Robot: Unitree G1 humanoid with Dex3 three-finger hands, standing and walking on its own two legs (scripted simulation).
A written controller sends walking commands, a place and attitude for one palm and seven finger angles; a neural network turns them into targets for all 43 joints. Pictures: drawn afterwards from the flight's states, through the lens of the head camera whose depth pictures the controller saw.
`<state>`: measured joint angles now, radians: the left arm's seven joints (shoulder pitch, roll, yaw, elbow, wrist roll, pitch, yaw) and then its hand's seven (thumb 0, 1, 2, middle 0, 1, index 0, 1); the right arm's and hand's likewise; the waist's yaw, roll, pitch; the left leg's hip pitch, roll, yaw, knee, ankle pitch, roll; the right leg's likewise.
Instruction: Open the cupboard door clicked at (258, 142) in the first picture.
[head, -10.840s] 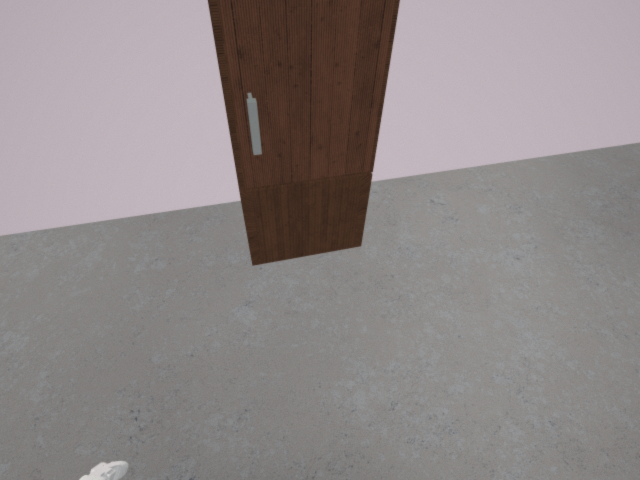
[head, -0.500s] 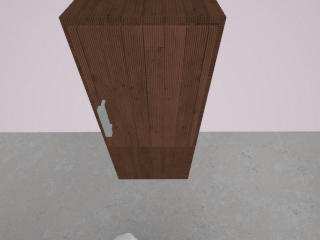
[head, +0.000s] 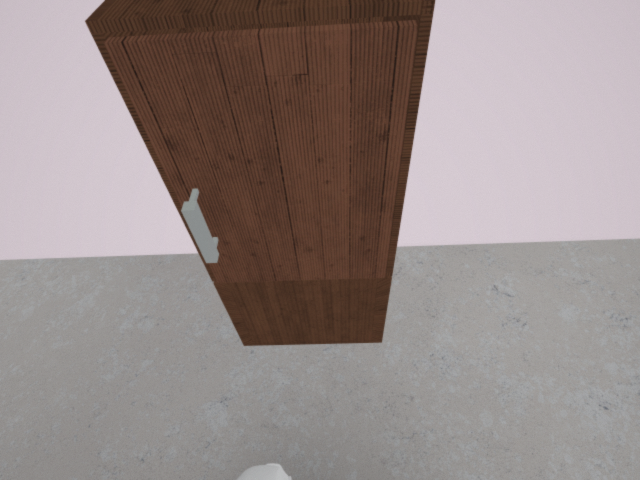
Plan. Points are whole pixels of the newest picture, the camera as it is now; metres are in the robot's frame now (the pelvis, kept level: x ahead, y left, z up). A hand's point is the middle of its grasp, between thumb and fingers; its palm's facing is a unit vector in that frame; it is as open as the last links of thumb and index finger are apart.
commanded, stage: come to a stop and stand still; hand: left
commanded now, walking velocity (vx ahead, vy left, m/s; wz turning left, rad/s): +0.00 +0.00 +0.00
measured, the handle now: (203, 226) +0.56 +0.29 -0.09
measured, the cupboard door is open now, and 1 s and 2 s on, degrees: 0 0 0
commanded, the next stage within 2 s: look again from close up in 1.40 s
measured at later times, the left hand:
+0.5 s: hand out of the picture -0.04 +0.17 -0.16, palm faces +0.06 -0.98 -0.18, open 7.4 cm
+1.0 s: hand out of the picture -0.05 +0.16 -0.17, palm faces +0.05 -0.99 -0.14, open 7.4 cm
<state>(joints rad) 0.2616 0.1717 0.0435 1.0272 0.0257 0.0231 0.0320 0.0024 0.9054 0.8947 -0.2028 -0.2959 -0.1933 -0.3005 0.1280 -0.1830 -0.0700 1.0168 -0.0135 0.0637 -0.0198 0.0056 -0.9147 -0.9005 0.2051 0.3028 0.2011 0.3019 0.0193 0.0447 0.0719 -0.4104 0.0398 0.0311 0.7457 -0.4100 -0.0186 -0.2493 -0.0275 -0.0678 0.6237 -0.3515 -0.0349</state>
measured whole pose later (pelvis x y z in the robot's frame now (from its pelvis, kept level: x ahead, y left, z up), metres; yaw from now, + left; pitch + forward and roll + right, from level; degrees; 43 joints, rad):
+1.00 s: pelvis -0.03 +0.01 +0.01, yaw -1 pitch -1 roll +0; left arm 0.31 0.10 0.00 1.16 0.00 -0.01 0.04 0.01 0.91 0.89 -0.20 -0.30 -0.19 -0.30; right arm 0.33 -0.10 0.00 1.15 -0.01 -0.02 -0.04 0.01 -0.91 -0.90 0.20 0.30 0.20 0.30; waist 0.01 -0.01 0.02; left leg -0.11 0.00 0.05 0.39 -0.27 0.01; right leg -0.20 -0.01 -0.06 0.41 -0.20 -0.02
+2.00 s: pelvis -0.01 +0.02 +0.01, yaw -1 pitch -1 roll +1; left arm 0.27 0.14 0.00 1.12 0.01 -0.01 0.03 0.01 0.92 0.89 -0.20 -0.30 -0.19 -0.30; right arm 0.31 -0.15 0.02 1.10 -0.02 -0.03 -0.04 0.01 -0.92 -0.90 0.20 0.30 0.20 0.30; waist 0.00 0.02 0.04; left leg -0.10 -0.02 0.07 0.45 -0.33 0.03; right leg -0.22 -0.03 -0.04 0.52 -0.28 -0.01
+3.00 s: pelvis +0.05 +0.03 +0.00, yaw +4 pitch +0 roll +1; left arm 0.15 0.16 0.03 0.97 0.02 0.00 0.04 0.00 0.91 0.89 -0.20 -0.30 -0.20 -0.30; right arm 0.21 -0.16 -0.05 1.04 -0.01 0.03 -0.03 0.01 -0.92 -0.90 0.20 0.30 0.20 0.30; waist -0.01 -0.01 0.09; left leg -0.33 0.00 0.03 0.86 -0.52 -0.02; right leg -0.33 -0.02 -0.07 0.58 -0.26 -0.04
